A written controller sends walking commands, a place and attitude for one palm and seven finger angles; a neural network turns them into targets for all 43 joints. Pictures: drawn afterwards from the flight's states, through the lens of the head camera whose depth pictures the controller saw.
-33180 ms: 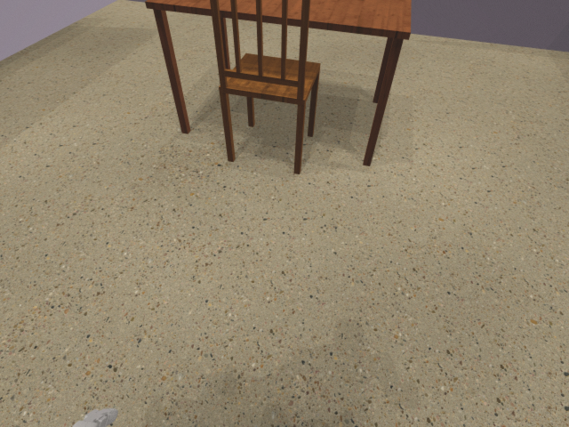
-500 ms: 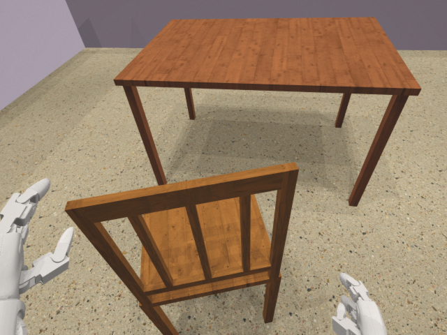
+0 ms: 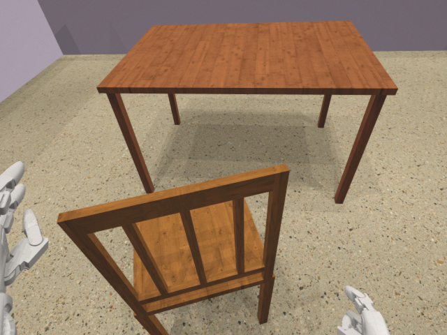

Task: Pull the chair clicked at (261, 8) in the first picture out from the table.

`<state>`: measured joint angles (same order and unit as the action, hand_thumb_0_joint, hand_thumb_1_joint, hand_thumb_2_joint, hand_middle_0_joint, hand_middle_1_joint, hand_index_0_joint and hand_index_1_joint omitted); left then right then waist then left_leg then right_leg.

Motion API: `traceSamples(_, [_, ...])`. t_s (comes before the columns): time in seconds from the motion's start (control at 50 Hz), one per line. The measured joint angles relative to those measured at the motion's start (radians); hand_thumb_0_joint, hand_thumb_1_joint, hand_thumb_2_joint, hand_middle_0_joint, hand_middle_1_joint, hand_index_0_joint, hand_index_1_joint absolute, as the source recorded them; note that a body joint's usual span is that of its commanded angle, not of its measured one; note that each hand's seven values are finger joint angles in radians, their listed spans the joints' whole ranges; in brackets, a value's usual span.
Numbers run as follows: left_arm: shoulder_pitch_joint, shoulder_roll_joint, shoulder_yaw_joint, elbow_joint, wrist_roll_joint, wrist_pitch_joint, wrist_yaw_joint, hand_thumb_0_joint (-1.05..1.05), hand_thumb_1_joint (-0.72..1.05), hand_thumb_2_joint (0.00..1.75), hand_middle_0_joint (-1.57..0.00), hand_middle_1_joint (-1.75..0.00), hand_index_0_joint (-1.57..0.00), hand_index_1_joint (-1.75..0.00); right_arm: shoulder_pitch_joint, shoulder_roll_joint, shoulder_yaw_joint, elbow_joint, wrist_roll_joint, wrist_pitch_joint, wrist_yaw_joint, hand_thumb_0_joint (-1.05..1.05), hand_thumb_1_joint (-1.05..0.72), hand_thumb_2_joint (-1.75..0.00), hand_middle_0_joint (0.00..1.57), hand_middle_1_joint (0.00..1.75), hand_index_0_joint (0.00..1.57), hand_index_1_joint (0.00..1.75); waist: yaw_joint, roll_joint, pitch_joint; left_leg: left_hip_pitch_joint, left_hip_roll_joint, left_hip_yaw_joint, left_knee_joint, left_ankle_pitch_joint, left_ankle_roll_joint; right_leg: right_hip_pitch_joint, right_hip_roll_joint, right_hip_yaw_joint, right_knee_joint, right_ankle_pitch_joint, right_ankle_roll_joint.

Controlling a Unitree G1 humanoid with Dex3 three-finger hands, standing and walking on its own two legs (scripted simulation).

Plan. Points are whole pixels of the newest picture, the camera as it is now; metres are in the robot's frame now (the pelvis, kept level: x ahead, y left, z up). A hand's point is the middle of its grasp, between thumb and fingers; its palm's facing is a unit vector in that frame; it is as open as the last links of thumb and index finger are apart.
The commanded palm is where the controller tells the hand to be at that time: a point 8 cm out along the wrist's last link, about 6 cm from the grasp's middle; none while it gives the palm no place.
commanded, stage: step back with the hand held close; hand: left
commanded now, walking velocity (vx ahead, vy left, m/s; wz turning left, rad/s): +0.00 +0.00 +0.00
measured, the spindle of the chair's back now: (195, 250) +0.32 +0.12 -0.08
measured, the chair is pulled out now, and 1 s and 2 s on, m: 0.55 0.55 0.55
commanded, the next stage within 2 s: stop stepping back and stand still in 1.60 s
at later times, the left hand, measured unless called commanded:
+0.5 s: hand (18, 263) +0.16 +0.29 +0.16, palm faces +0.41 -0.75 -0.52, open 7.4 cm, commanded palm +0.10 +0.32 +0.17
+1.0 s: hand out of the picture +0.11 +0.29 +0.16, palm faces +0.45 -0.71 -0.54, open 7.4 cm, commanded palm +0.05 +0.31 +0.17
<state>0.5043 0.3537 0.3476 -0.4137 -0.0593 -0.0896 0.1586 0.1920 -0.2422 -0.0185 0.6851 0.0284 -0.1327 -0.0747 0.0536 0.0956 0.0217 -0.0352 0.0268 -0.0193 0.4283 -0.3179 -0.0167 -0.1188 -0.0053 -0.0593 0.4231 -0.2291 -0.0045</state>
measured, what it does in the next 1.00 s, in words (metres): shifts its weight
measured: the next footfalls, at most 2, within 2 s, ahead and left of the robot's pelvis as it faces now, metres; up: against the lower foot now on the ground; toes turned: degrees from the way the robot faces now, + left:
right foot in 1.56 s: -0.18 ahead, -0.16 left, +0.00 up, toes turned -2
left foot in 1.86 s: -0.22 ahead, +0.08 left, +0.00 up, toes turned +3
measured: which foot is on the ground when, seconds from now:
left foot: down 0.00-1.00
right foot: down 0.00-1.00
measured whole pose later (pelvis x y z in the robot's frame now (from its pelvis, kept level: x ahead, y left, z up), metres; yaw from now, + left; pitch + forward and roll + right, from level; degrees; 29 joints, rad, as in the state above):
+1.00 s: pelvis -0.09 +0.01 -0.02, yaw +0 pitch +0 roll -1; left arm 0.56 0.45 0.47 -0.54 0.00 -0.18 0.19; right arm 0.22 -0.21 -0.02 0.61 0.01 -0.10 -0.09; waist 0.01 -0.01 0.05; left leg -0.37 0.00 -0.01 0.64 -0.26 0.01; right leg -0.42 -0.03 -0.03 0.54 -0.12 0.02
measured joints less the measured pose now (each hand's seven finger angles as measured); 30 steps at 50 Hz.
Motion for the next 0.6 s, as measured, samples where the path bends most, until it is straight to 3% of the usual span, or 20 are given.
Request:
traceSamples(0.14, [-0.051, 0.006, 0.037, 0.044, 0.005, -0.028, -0.02, 0.01, 0.89, 0.9, -0.21, -0.3, -0.21, -0.3, -0.038, 0.015, 0.013, -0.043, -0.002, 0.03, 0.016, 0.02, -0.9, -0.9, 0.2, 0.3, 0.21, 0.3, -0.009, -0.01, 0.028, -0.058, 0.001, 0.015, 0.016, 0.013, 0.008, -0.049, 0.003, 0.015, -0.017, 0.036, 0.006])
traceSamples(0.32, [0.076, 0.04, 0.022, -0.075, 0.024, -0.042, -0.021, 0.01, 0.89, 0.9, -0.21, -0.3, -0.22, -0.3, -0.048, 0.014, -0.003, -0.079, -0.015, 0.075, 0.013, 0.01, -0.9, -0.9, 0.2, 0.3, 0.21, 0.3, -0.039, -0.05, 0.049, -0.135, -0.026, 0.037, 0.018, 0.04, 0.027, -0.133, -0.023, 0.039, -0.01, 0.067, 0.027])
traceSamples(0.44, [0.088, 0.082, 0.066, -0.097, 0.02, -0.045, -0.007, 0.01, 0.89, 0.9, -0.21, -0.3, -0.22, -0.3, -0.038, 0.034, -0.009, -0.07, -0.014, 0.086, -0.002, 0.02, -0.9, -0.9, 0.2, 0.3, 0.21, 0.3, -0.033, -0.079, 0.035, -0.164, -0.037, 0.036, 0.05, 0.04, 0.032, -0.162, -0.034, 0.039, 0.024, 0.065, 0.032])
traceSamples(0.6, [0.045, 0.04, 0.056, -0.09, 0.026, -0.032, 0.01, 0.01, 0.89, 0.9, -0.21, -0.3, -0.22, -0.3, -0.025, 0.048, 0.007, -0.081, -0.017, 0.067, -0.005, 0.01, -0.9, -0.9, 0.2, 0.3, 0.21, 0.3, -0.021, -0.089, 0.01, -0.21, -0.033, 0.03, 0.115, 0.035, 0.029, -0.199, -0.031, 0.034, 0.075, 0.066, 0.026])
